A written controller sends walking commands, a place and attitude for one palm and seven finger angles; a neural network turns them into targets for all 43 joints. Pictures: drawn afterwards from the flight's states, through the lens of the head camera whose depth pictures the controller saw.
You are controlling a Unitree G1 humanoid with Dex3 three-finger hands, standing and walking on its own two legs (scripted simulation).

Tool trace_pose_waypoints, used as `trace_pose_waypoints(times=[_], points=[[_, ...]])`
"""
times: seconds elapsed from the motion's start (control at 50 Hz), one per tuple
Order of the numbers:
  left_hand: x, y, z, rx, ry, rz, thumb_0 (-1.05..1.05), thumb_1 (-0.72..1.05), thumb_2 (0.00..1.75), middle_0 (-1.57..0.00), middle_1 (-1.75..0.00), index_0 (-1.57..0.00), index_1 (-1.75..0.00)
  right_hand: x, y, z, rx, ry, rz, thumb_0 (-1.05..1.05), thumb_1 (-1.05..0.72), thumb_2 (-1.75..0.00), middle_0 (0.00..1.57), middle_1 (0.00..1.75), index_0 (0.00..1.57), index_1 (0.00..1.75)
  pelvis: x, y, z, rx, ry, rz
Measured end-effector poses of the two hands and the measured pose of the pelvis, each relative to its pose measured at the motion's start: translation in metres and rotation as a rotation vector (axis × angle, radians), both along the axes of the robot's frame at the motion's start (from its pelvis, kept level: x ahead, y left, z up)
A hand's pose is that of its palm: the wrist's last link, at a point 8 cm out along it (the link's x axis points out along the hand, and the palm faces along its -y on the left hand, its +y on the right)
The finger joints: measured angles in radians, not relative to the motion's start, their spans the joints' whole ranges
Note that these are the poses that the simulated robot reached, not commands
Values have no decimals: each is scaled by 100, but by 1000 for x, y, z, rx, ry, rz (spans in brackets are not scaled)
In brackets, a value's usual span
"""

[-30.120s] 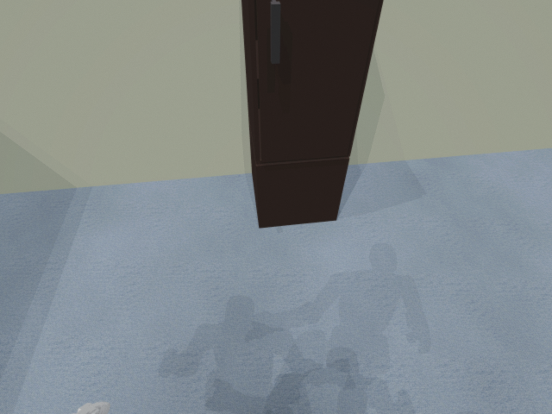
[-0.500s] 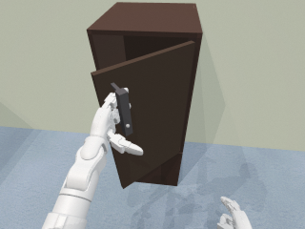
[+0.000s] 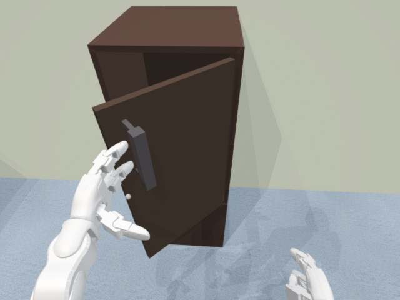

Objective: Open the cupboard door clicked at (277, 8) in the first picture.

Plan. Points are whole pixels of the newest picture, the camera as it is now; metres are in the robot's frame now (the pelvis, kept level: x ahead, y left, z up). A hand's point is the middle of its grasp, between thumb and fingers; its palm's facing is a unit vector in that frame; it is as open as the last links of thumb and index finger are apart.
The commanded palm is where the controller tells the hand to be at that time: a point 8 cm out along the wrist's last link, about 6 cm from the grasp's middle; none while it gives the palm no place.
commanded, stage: slide the hand sideways off the handle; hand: left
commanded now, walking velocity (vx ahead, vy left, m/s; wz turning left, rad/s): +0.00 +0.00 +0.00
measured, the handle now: (138, 155) +0.35 +0.16 +0.14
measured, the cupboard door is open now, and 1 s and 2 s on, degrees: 43 43 43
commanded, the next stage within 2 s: draw the hand back to the body in 0.38 s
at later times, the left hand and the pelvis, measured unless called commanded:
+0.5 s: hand (88, 214) +0.22 +0.21 +0.13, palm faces +0.08 -1.00 -0.04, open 16.3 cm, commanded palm +0.19 +0.26 +0.13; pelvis -0.01 -0.01 -0.01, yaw +2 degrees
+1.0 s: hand (65, 223) +0.19 +0.23 +0.14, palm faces +0.08 -0.99 -0.07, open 16.2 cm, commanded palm +0.16 +0.28 +0.15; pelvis -0.01 +0.02 +0.00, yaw +2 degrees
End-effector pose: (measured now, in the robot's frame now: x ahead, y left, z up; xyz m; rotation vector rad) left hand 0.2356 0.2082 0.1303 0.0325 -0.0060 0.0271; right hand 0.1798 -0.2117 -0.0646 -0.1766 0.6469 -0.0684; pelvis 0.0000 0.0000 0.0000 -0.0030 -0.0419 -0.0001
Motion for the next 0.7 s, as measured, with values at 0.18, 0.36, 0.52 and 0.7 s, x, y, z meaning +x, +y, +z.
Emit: trace_pose_waypoints(times=[0.18, 0.36, 0.52, 0.7], points=[[-21, 20, 1, 18, -6, 29, -2, -50, 30, -20, -33, -18, -31, 9, -13, 1, -11, -46, 7, 1, -91, -90, 20, 30, 20, 30, 4, -10, -2, 0, 6, 15], [-40, 43, 1, 26, -11, 54, -2, -50, 30, -16, -31, -16, -30, 4, -20, -3, -20, -73, 13, 1, -91, -90, 20, 30, 20, 30, -1, -15, -4, -2, 12, 25], [-40, 57, -2, 10, -24, 47, -2, -50, 30, -15, -31, -15, -30, -7, -22, -6, -37, -84, 3, 1, -91, -90, 20, 30, 20, 30, -11, -12, -6, -9, 15, 29], [-42, 59, 4, 18, -43, 11, -2, -50, 30, -15, -31, -15, -30, -16, -10, -1, -28, -120, -8, 2, -91, -90, 20, 30, 20, 30, -14, -1, -6, -10, 14, 17]])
